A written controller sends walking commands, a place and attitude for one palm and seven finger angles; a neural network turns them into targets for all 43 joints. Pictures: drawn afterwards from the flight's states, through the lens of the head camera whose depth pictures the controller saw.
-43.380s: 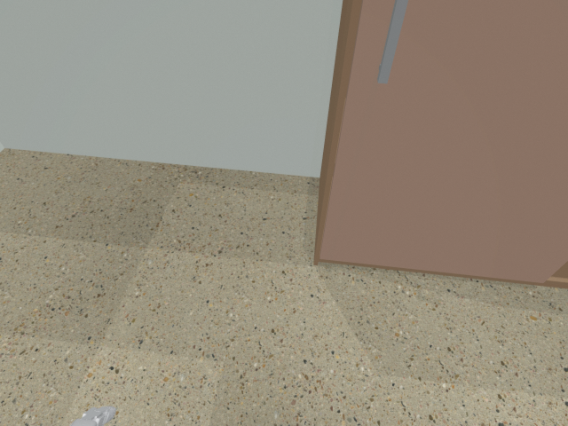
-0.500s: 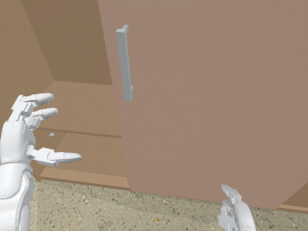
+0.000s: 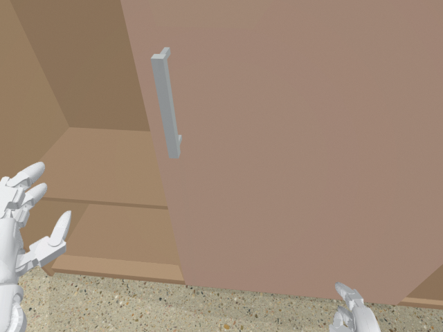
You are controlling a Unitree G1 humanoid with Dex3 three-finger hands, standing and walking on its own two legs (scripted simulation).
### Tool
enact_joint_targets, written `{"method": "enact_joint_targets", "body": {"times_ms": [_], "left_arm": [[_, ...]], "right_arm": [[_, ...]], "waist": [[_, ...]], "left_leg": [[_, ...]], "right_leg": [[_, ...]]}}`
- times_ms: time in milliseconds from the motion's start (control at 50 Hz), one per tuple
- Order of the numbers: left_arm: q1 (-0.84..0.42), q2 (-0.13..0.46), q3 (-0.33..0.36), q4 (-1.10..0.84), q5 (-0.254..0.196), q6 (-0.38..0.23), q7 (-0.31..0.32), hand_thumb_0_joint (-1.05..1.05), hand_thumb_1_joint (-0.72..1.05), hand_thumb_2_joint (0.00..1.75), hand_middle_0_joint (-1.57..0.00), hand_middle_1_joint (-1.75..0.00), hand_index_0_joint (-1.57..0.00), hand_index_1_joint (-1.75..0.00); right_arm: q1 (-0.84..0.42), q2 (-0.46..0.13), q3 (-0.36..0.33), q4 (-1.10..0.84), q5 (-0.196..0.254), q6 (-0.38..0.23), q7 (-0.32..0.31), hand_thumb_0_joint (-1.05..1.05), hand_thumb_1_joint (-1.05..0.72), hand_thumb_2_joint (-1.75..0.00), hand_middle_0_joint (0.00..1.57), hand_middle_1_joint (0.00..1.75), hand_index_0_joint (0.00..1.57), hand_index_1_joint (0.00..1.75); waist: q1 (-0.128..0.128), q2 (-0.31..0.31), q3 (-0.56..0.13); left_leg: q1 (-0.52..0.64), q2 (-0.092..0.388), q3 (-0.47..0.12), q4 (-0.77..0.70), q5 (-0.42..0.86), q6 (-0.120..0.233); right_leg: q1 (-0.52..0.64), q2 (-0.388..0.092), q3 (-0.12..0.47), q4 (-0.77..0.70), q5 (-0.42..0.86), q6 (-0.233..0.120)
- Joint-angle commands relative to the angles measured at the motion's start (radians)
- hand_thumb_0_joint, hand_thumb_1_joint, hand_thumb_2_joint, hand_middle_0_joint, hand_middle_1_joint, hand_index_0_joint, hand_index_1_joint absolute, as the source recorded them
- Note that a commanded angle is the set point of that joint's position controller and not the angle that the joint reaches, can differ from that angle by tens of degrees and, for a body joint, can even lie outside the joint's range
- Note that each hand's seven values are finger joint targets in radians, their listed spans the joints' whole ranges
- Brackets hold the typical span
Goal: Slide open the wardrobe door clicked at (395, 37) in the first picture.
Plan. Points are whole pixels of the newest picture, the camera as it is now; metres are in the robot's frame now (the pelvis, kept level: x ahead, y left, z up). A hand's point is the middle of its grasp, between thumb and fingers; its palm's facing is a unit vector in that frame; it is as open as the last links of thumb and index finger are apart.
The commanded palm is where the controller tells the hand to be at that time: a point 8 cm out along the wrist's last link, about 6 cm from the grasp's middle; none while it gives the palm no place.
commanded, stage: draw the hand back to the body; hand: left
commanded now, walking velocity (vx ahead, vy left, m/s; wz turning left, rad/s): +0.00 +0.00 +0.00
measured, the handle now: (170, 106) +0.47 +0.17 +0.20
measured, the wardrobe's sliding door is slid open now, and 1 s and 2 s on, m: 0.65 0.65 0.65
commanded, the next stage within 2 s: step back with the hand held close in 0.40 s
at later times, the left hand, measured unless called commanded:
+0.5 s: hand (56, 238) +0.18 +0.26 +0.16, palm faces +0.49 -0.81 -0.34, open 7.4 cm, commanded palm +0.14 +0.29 +0.17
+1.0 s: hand (13, 258) +0.14 +0.29 +0.16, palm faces +0.43 -0.78 -0.46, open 7.4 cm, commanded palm +0.09 +0.33 +0.17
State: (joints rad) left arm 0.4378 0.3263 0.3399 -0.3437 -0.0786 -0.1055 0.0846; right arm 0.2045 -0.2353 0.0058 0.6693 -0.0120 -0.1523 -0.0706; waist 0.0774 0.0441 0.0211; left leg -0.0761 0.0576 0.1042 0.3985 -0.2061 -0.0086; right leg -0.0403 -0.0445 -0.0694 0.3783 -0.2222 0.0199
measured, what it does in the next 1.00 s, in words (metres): shifts its weight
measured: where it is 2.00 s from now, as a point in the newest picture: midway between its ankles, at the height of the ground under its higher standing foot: outside the picture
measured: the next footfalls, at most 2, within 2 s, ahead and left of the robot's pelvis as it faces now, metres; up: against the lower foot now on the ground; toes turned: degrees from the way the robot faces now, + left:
right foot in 1.52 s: -0.17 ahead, -0.09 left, +0.00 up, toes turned +2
left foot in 1.74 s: -0.15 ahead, +0.17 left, +0.00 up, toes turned +3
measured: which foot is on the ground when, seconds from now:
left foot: down 0.00-1.00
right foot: down 0.00-1.00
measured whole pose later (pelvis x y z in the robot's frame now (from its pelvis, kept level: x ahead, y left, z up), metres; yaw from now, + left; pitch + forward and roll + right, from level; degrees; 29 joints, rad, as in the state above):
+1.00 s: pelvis -0.06 +0.03 -0.01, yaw -1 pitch -2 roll -1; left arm 0.51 0.42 0.44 -0.48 -0.04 -0.20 0.12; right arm 0.21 -0.21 0.01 0.54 0.01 -0.07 -0.08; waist 0.02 -0.01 0.03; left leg -0.32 0.04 0.13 0.54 -0.19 0.04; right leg -0.30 -0.07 -0.03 0.52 -0.19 0.05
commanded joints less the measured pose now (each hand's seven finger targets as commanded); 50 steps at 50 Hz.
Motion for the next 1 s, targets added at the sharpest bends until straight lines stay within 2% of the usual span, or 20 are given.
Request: {"method": "enact_joint_targets", "body": {"times_ms": [0, 40, 100, 220, 280, 340, 420, 480, 500, 520, 540, 580, 620, 660, 700, 760, 800, 860, 900, 980], "left_arm": [[-0.099, 0.203, 0.114, -0.276, 0.011, -0.066, 0.028, 0.00, 0.90, 0.90, -0.20, -0.30, -0.20, -0.30], [-0.128, 0.195, 0.106, -0.268, 0.011, -0.063, 0.033, 0.00, 0.90, 0.90, -0.20, -0.30, -0.20, -0.30], [-0.134, 0.194, 0.107, -0.225, 0.010, -0.054, 0.032, 0.00, 0.90, 0.90, -0.20, -0.30, -0.20, -0.30], [-0.138, 0.170, 0.090, -0.205, 0.003, -0.053, 0.026, 0.00, 0.90, 0.90, -0.20, -0.30, -0.20, -0.30], [-0.133, 0.191, 0.109, -0.234, 0.007, -0.058, 0.029, 0.00, 0.90, 0.90, -0.20, -0.30, -0.20, -0.30], [-0.125, 0.196, 0.113, -0.221, 0.003, -0.053, 0.028, 0.00, 0.90, 0.90, -0.20, -0.30, -0.20, -0.30], [-0.129, 0.195, 0.118, -0.215, 0.004, -0.057, 0.028, 0.00, 0.90, 0.90, -0.20, -0.30, -0.20, -0.30], [-0.128, 0.192, 0.116, -0.218, 0.004, -0.059, 0.027, 0.00, 0.90, 0.90, -0.20, -0.30, -0.20, -0.30], [-0.146, 0.220, 0.139, -0.238, 0.004, -0.063, 0.029, 0.00, 0.90, 0.90, -0.20, -0.30, -0.20, -0.30], [-0.274, 0.336, 0.244, -0.322, 0.019, -0.101, 0.038, 0.00, 0.90, 0.90, -0.20, -0.30, -0.20, -0.30], [-0.163, 0.252, 0.179, -0.230, 0.019, -0.104, 0.029, 0.00, 0.90, 0.90, -0.20, -0.30, -0.20, -0.30], [-0.084, 0.197, 0.127, -0.205, 0.027, -0.095, 0.024, 0.00, 0.90, 0.90, -0.20, -0.30, -0.20, -0.30], [-0.043, 0.197, 0.131, -0.218, 0.028, -0.106, 0.028, 0.00, 0.90, 0.90, -0.20, -0.30, -0.20, -0.30], [-0.006, 0.206, 0.140, -0.254, 0.028, -0.110, 0.033, 0.00, 0.90, 0.90, -0.20, -0.30, -0.20, -0.30], [0.032, 0.247, 0.188, -0.296, 0.027, -0.118, 0.041, 0.00, 0.90, 0.90, -0.20, -0.30, -0.20, -0.30], [0.053, 0.268, 0.216, -0.342, 0.024, -0.122, 0.046, 0.00, 0.90, 0.90, -0.20, -0.30, -0.20, -0.30], [0.059, 0.292, 0.243, -0.360, 0.024, -0.127, 0.052, 0.00, 0.90, 0.90, -0.20, -0.30, -0.20, -0.30], [0.058, 0.261, 0.225, -0.357, 0.027, -0.137, 0.056, 0.00, 0.90, 0.90, -0.20, -0.30, -0.20, -0.30], [0.049, 0.257, 0.231, -0.344, 0.036, -0.147, 0.059, 0.00, 0.90, 0.90, -0.20, -0.30, -0.20, -0.30], [0.016, 0.223, 0.215, -0.308, 0.057, -0.172, 0.063, 0.00, 0.90, 0.90, -0.20, -0.30, -0.20, -0.30]], "right_arm": [[-0.145, -0.104, -0.037, -0.169, -0.004, -0.067, -0.010, 0.00, -0.90, -0.90, 0.20, 0.30, 0.20, 0.30], [-0.141, -0.105, -0.035, -0.165, -0.006, -0.068, -0.014, 0.00, -0.90, -0.90, 0.20, 0.30, 0.20, 0.30], [-0.144, -0.106, -0.038, -0.162, -0.003, -0.062, -0.020, 0.00, -0.90, -0.90, 0.20, 0.30, 0.20, 0.30], [-0.152, -0.097, -0.033, -0.162, -0.002, -0.054, -0.021, 0.00, -0.90, -0.90, 0.20, 0.30, 0.20, 0.30], [-0.154, -0.097, -0.034, -0.163, -0.008, -0.056, -0.020, 0.00, -0.90, -0.90, 0.20, 0.30, 0.20, 0.30], [-0.161, -0.094, -0.030, -0.165, -0.008, -0.056, -0.021, 0.00, -0.90, -0.90, 0.20, 0.30, 0.20, 0.30], [-0.164, -0.091, -0.030, -0.161, -0.006, -0.059, -0.023, 0.00, -0.90, -0.90, 0.20, 0.30, 0.20, 0.30], [-0.159, -0.093, -0.034, -0.160, -0.007, -0.058, -0.022, 0.00, -0.90, -0.90, 0.20, 0.30, 0.20, 0.30], [-0.162, -0.098, -0.034, -0.161, -0.007, -0.062, -0.023, 0.00, -0.90, -0.90, 0.20, 0.30, 0.20, 0.30], [-0.176, -0.116, -0.027, -0.202, 0.002, -0.034, -0.014, 0.00, -0.90, -0.90, 0.20, 0.30, 0.20, 0.30], [-0.163, -0.092, -0.025, -0.179, -0.003, -0.016, -0.013, 0.00, -0.90, -0.90, 0.20, 0.30, 0.20, 0.30], [-0.154, -0.091, -0.029, -0.198, -0.002, 0.005, -0.007, 0.00, -0.90, -0.90, 0.20, 0.30, 0.20, 0.30], [-0.143, -0.102, -0.038, -0.212, -0.001, 0.015, -0.011, 0.00, -0.90, -0.90, 0.20, 0.30, 0.20, 0.30], [-0.131, -0.113, -0.047, -0.232, 0.003, 0.028, -0.012, 0.00, -0.90, -0.90, 0.20, 0.30, 0.20, 0.30], [-0.131, -0.115, -0.053, -0.248, 0.004, 0.036, -0.017, 0.00, -0.90, -0.90, 0.20, 0.30, 0.20, 0.30], [-0.125, -0.109, -0.056, -0.279, 0.009, 0.054, -0.020, 0.00, -0.90, -0.90, 0.20, 0.30, 0.20, 0.30], [-0.125, -0.113, -0.058, -0.287, 0.008, 0.056, -0.023, 0.00, -0.90, -0.90, 0.20, 0.30, 0.20, 0.30], [-0.110, -0.118, -0.058, -0.294, 0.012, 0.049, -0.022, 0.00, -0.90, -0.90, 0.20, 0.30, 0.20, 0.30], [-0.112, -0.128, -0.060, -0.294, 0.011, 0.036, -0.024, 0.00, -0.90, -0.90, 0.20, 0.30, 0.20, 0.30], [-0.089, -0.134, -0.057, -0.284, 0.018, 0.006, -0.020, 0.00, -0.90, -0.90, 0.20, 0.30, 0.20, 0.30]], "waist": [[0.001, 0.052, -0.057], [-0.006, 0.041, -0.028], [-0.008, -0.017, -0.010], [-0.005, -0.003, -0.022], [0.004, 0.018, -0.069], [0.006, 0.000, -0.039], [0.003, 0.018, -0.019], [0.002, 0.022, -0.028], [0.007, 0.021, -0.032], [-0.033, -0.029, 0.035], [-0.043, -0.095, 0.014], [-0.045, -0.113, -0.015], [-0.046, -0.026, -0.081], [-0.045, 0.014, -0.140], [-0.041, 0.027, -0.197], [-0.042, -0.024, -0.215], [-0.040, -0.005, -0.215], [-0.045, 0.060, -0.168], [-0.045, 0.102, -0.138], [-0.052, 0.140, -0.068]], "left_leg": [[0.024, -0.035, -0.034, -0.049, 0.153, 0.025], [0.011, -0.036, -0.039, -0.054, 0.127, 0.025], [0.018, -0.036, -0.035, -0.059, 0.107, 0.032], [0.025, -0.037, -0.033, -0.065, 0.085, 0.034], [0.036, -0.041, -0.032, -0.057, 0.120, 0.034], [0.024, -0.039, -0.034, -0.061, 0.101, 0.033], [0.022, -0.039, -0.034, -0.066, 0.082, 0.031], [0.028, -0.039, -0.031, -0.065, 0.091, 0.031], [0.029, -0.041, -0.034, -0.065, 0.090, 0.031], [-0.061, -0.021, -0.024, -0.006, 0.022, 0.043], [-0.076, -0.027, -0.034, 0.029, 0.016, 0.043], [-0.070, -0.026, -0.025, 0.062, 0.057, 0.040], [-0.066, -0.012, -0.028, 0.048, 0.129, 0.037], [-0.060, 0.005, -0.031, 0.033, 0.205, 0.037], [-0.053, 0.015, -0.040, 0.026, 0.291, 0.039], [-0.089, 0.031, -0.054, 0.024, 0.309, 0.041], [-0.131, 0.034, -0.066, 0.009, 0.272, 0.044], [-0.241, 0.058, -0.088, -0.035, 0.131, 0.055], [-0.355, 0.080, -0.118, -0.089, -0.057, 0.074], [-0.591, 0.124, -0.166, -0.153, -0.434, 0.108]], "right_leg": [[-0.053, 0.043, 0.016, -0.073, 0.168, -0.023], [-0.068, 0.043, 0.012, -0.076, 0.145, -0.022], [-0.084, 0.046, 0.012, -0.092, 0.123, -0.017], [-0.075, 0.038, 0.017, -0.095, 0.097, -0.015], [-0.044, 0.039, 0.019, -0.084, 0.142, -0.017], [-0.056, 0.038, 0.020, -0.096, 0.120, -0.014], [-0.065, 0.038, 0.021, -0.106, 0.092, -0.016], [-0.063, 0.040, 0.018, -0.103, 0.102, -0.017], [-0.058, 0.041, 0.019, -0.107, 0.103, -0.017], [-0.193, -0.009, 0.108, -0.155, 0.148, -0.015], [-0.205, -0.040, 0.105, -0.151, 0.148, -0.021], [-0.221, -0.061, 0.119, -0.131, 0.210, -0.024], [-0.189, -0.056, 0.095, -0.074, 0.267, -0.021], [-0.165, -0.036, 0.076, -0.022, 0.301, -0.012], [-0.129, -0.019, 0.056, 0.028, 0.347, -0.005], [-0.118, -0.004, 0.057, 0.070, 0.359, 0.002], [-0.101, 0.004, 0.056, 0.091, 0.337, 0.004], [-0.089, 0.020, 0.053, 0.133, 0.247, 0.007], [-0.041, 0.038, 0.048, 0.177, 0.177, 0.009], [0.026, 0.048, 0.047, 0.268, 0.081, 0.011]]}}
